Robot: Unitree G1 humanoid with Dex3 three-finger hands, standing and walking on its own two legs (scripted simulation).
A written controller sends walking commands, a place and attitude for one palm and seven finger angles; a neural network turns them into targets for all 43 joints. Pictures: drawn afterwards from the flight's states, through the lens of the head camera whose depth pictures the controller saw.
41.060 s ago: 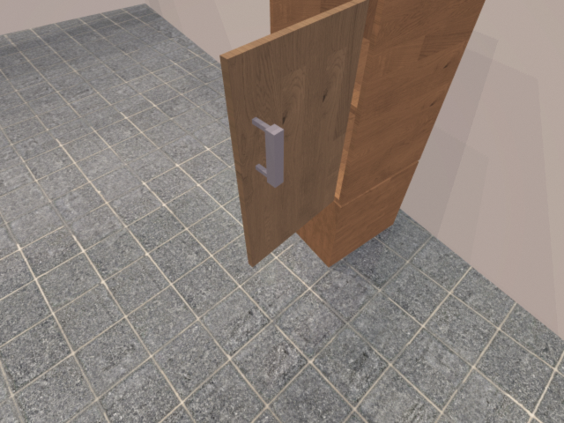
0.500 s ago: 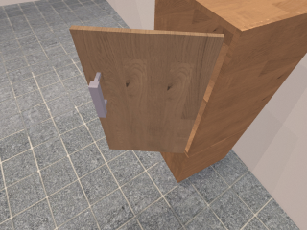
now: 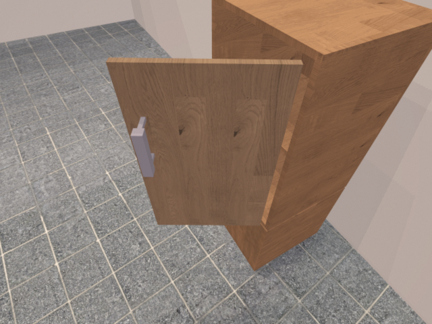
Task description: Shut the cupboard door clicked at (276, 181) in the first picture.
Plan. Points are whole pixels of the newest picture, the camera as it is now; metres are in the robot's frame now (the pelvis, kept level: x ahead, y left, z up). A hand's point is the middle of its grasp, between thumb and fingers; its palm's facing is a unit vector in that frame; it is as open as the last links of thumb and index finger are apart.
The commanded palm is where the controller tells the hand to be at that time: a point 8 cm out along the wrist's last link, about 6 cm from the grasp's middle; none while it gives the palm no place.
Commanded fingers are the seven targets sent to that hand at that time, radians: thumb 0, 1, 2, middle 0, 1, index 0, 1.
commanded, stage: come to a stop and stand still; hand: left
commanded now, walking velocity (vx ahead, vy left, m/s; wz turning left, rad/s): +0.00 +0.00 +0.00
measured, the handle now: (145, 147) +0.46 +0.19 +0.06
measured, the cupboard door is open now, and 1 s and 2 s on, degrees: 60 60 60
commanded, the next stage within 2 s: look again from close up in 0.02 s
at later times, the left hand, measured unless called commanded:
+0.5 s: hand out of the picture +0.03 +0.16 -0.17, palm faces +0.00 -0.98 -0.17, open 7.3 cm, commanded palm none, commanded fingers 0.00 0.90 0.90 -0.20 -0.30 -0.20 -0.30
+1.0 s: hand (143, 276) +0.21 +0.15 -0.01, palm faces +0.05 -1.00 -0.01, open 6.6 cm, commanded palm +0.14 +0.21 -0.04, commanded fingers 0.00 0.90 0.90 -0.49 -0.62 -0.49 -0.62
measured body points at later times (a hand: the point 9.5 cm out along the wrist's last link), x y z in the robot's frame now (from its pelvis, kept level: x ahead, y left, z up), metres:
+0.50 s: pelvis +0.03 +0.00 +0.01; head +0.04 +0.01 +0.45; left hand +0.03 +0.22 -0.16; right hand +0.04 -0.23 -0.15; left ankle +0.03 +0.08 -0.74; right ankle +0.02 -0.14 -0.74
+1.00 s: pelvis +0.00 -0.03 -0.06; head +0.03 -0.02 +0.39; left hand +0.20 +0.20 -0.01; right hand +0.20 -0.28 -0.11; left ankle +0.04 +0.08 -0.74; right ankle +0.02 -0.15 -0.74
